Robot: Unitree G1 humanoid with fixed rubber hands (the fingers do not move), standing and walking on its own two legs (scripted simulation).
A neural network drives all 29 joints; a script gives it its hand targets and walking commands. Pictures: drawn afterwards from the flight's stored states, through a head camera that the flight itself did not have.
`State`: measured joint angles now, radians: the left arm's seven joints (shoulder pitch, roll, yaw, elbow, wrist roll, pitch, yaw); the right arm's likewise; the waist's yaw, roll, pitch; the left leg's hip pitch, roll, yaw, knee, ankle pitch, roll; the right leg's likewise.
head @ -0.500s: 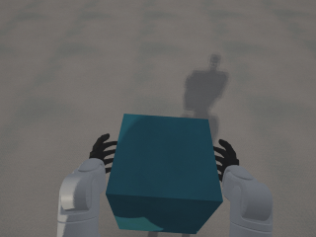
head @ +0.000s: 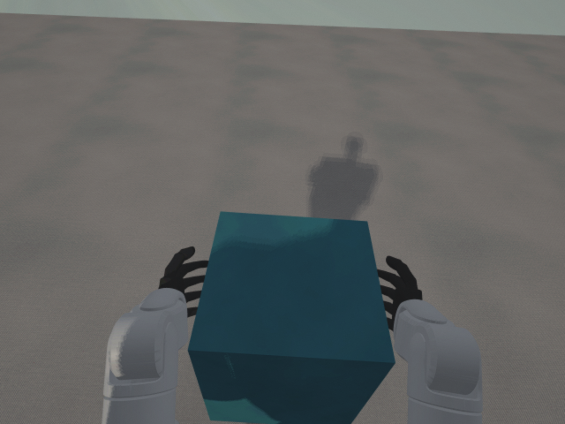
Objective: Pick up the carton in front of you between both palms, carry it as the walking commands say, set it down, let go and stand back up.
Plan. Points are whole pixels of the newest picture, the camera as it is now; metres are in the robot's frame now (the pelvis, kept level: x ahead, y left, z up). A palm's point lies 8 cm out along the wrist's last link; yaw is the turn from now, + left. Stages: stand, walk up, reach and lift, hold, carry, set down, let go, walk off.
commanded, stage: carry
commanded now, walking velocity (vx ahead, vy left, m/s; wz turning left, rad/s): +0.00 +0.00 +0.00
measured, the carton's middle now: (286, 324) +0.28 +0.00 +0.01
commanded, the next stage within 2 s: hold in 1.44 s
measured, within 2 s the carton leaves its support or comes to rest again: neither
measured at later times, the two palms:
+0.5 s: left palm (165, 315) +0.24 +0.16 +0.09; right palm (406, 329) +0.24 -0.14 +0.09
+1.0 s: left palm (164, 350) +0.21 +0.16 +0.05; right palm (402, 363) +0.21 -0.14 +0.05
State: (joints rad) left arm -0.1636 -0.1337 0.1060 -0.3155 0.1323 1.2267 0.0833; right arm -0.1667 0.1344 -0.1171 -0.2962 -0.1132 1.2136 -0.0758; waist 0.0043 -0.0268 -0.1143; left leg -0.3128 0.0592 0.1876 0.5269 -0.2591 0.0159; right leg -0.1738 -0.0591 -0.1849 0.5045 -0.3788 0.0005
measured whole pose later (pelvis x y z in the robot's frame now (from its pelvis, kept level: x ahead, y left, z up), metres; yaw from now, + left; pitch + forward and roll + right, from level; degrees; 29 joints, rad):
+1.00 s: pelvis -0.05 +0.01 +0.00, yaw +0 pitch +1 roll +0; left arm -0.13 -0.13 0.10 -0.05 0.20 0.95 0.04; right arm -0.13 0.13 -0.12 -0.03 -0.18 0.94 -0.03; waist 0.00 -0.01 -0.10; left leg -0.34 0.06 0.19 0.50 -0.18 0.04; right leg -0.22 -0.06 -0.19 0.52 -0.32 -0.01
